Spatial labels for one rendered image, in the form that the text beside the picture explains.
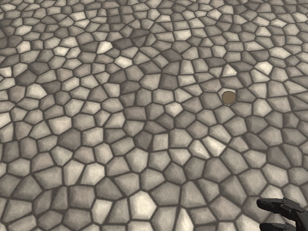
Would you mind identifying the right robot hand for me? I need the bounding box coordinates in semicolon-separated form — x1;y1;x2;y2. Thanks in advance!
256;197;308;231

